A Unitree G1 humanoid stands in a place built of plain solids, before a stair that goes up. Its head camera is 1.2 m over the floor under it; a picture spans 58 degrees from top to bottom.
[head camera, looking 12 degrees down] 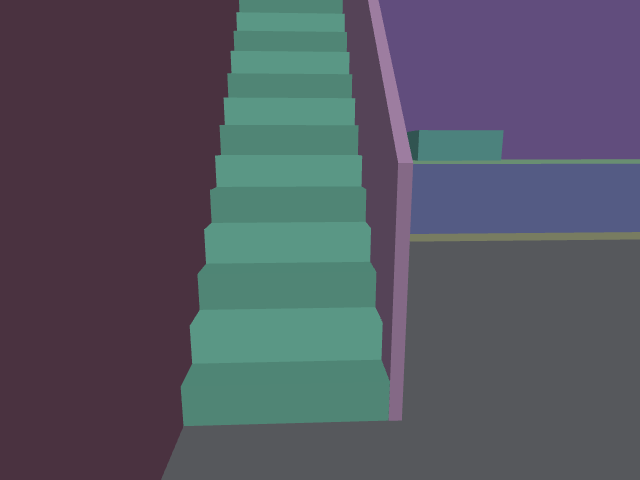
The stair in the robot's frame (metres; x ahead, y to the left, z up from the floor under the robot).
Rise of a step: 0.19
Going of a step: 0.20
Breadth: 0.91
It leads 3 degrees to the left of straight ahead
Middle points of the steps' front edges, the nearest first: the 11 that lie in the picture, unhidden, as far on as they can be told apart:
1.72 0.15 0.19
1.92 0.16 0.39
2.12 0.16 0.58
2.33 0.17 0.77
2.53 0.18 0.96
2.73 0.19 1.16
2.94 0.20 1.35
3.14 0.21 1.54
3.35 0.22 1.73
3.55 0.23 1.93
3.75 0.24 2.12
